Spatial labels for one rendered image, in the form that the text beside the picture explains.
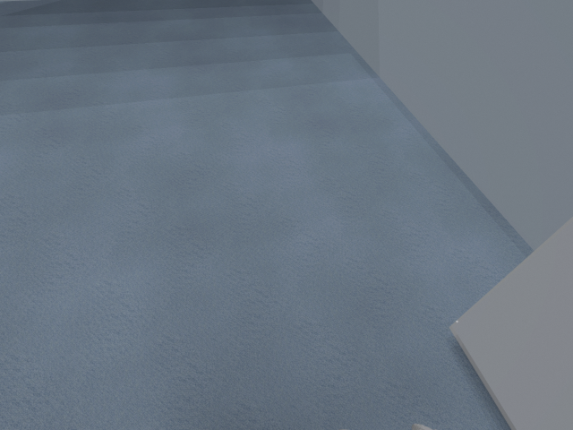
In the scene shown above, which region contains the fridge door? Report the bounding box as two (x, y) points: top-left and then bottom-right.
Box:
(453, 221), (573, 430)

